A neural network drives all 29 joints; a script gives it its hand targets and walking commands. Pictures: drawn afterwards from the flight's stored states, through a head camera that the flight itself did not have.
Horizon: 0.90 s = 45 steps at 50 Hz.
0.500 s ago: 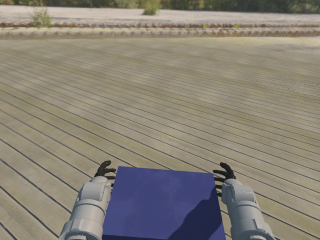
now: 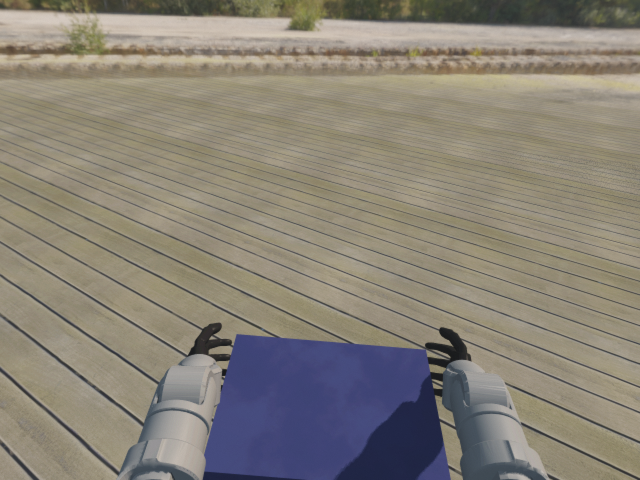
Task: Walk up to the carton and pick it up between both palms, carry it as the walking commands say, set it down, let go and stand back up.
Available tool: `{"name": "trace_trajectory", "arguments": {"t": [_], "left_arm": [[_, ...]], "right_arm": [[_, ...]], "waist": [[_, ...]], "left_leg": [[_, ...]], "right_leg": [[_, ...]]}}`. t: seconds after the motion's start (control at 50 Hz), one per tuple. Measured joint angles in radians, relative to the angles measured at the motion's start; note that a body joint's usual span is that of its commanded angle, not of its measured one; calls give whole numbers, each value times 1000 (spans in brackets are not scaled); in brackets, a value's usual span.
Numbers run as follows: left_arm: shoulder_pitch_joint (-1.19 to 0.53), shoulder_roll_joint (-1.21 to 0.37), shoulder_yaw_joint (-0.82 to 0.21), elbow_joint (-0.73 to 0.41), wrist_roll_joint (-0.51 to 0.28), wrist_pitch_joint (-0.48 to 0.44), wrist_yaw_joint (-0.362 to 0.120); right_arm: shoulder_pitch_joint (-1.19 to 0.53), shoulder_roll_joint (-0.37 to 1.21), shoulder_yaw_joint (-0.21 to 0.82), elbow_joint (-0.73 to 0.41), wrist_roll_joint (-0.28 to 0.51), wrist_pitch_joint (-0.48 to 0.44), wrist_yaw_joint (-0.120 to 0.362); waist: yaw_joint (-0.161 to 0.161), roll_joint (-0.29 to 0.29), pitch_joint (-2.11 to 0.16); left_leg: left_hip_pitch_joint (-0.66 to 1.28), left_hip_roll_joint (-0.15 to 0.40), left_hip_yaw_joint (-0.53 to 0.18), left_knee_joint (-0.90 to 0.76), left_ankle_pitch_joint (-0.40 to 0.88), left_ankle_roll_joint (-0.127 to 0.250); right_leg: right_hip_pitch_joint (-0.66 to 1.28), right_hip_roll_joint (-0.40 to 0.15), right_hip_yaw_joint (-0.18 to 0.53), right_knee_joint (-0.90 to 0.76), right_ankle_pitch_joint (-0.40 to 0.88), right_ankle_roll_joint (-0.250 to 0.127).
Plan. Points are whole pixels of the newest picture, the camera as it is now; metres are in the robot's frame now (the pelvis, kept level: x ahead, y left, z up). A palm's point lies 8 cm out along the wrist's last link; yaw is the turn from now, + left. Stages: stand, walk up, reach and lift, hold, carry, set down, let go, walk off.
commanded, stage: hold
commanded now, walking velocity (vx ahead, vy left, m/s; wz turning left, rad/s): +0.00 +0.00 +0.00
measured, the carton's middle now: (324, 434) +0.25 +0.00 -0.05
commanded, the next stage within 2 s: carry in 0.44 s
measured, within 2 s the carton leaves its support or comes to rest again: neither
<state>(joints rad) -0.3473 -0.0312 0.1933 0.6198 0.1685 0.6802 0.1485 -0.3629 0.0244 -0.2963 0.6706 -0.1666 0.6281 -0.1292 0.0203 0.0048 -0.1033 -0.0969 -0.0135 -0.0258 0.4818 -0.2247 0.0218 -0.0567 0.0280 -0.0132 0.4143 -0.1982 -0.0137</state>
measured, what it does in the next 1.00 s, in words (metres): shifts its weight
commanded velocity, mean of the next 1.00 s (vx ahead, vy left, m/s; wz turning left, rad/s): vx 0.00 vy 0.00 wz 0.60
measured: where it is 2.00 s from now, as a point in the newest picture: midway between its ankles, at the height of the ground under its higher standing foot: outside the picture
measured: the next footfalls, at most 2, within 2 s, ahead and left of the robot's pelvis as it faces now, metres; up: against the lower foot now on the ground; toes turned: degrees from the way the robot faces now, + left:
left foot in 1.22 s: -0.06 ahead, +0.16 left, +0.00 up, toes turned +32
right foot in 1.44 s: -0.04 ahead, -0.06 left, +0.00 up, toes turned +47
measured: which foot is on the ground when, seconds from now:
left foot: down 0.00-0.98, up 1.00-1.00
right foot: down 0.00-1.00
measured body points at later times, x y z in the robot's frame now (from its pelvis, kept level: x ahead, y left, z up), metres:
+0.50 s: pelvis +0.00 +0.00 +0.00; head -0.10 +0.00 +0.44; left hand +0.29 +0.18 +0.03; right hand +0.30 -0.18 +0.03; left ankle +0.04 +0.10 -0.74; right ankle +0.03 -0.12 -0.74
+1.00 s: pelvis -0.05 +0.00 -0.03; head +0.03 +0.00 +0.41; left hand +0.26 +0.23 +0.05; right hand +0.35 -0.11 +0.05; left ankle -0.01 +0.11 -0.74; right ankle -0.01 -0.11 -0.74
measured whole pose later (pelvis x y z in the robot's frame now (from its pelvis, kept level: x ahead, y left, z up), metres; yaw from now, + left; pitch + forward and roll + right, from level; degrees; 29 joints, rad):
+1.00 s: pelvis -0.05 +0.00 -0.03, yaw +11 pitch +7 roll +0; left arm -0.47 -0.12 0.25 -0.21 0.15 1.10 0.22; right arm -0.60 0.04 -0.28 -0.03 -0.10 1.05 -0.21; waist -0.02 0.03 0.06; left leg -0.60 -0.08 -0.09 0.73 -0.25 0.02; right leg -0.53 -0.04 -0.10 0.73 -0.31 0.00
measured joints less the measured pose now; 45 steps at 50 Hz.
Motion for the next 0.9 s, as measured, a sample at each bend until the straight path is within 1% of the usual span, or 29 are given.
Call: {"name": "trace_trajectory", "arguments": {"t": [0.42, 0.46, 0.5, 0.54, 0.6, 0.66, 0.7, 0.76, 0.8, 0.84, 0.88, 0.9], "left_arm": [[6, 0, 4, -8, 3, 0, -4], [9, 0, 4, -12, 15, 0, -10], [13, 0, 4, -40, 15, 1, -14], [18, -1, 4, -96, 15, 14, -20], [27, -22, 4, -228, 15, 52, -21], [30, -59, 4, -385, 15, 98, -11], [25, -66, 4, -488, 15, 139, -4], [-20, -68, 4, -608, 15, 212, 5], [-46, -69, 5, -686, 16, 266, 21], [-63, -68, 10, -745, 13, 307, 32], [-77, -68, 23, -780, 4, 350, 43], [-86, -68, 31, -793, 0, 371, 47]], "right_arm": [[5, 5, 0, -6, -3, 0, 0], [4, 11, 0, -12, -27, 2, 8], [4, 18, 0, -42, -32, 9, 8], [6, 27, 2, -100, -32, 25, 8], [26, 33, 14, -243, -29, 67, 20], [26, 22, 15, -396, 11, 121, 25], [-20, 16, 15, -459, 38, 167, 22], [-103, -3, 14, -545, 60, 250, 20], [-152, -10, 14, -593, 64, 297, 18], [-186, -6, 14, -631, 67, 333, 9], [-208, 2, 14, -648, 67, 366, -11], [-215, 7, 14, -659, 67, 383, -22]], "waist": [[3, 0, -1], [2, -3, -28], [-7, -4, -48], [-16, -4, -49], [-23, -2, -35], [-32, -3, -1], [-50, -1, 32], [-73, -1, 78], [-83, 0, 94], [-88, -8, 100], [-82, -2, 113], [-76, 2, 122]], "left_leg": [[2, 0, 0, 0, 0, 0], [-39, -5, 6, 9, 0, -1], [-97, -14, 9, 25, 1, -1], [-150, -23, 10, 44, 2, -1], [-230, -21, 8, 84, 1, -4], [-350, -20, 11, 269, -53, -5], [-394, -20, 15, 326, -58, -6], [-423, -19, 22, 328, -61, -6], [-406, -18, 21, 263, -48, -6], [-428, -40, 18, 246, -86, 5], [-458, -52, 3, 249, -66, 14], [-469, -54, -8, 249, -55, 15]], "right_leg": [[2, 0, 0, 0, 0, 0], [-57, -9, 0, 45, -27, 0], [-131, -19, 0, 101, -63, 0], [-193, -28, 0, 139, -59, 0], [-266, -29, -11, 170, -47, -3], [-325, -35, -34, 186, -50, -13], [-355, -45, -42, 196, -44, -13], [-405, -69, -60, 233, -49, -4], [-452, -86, -70, 288, -69, 8], [-508, -110, -69, 358, -119, 26], [-533, -99, -68, 412, -224, 44], [-534, -87, -68, 423, -239, 47]]}}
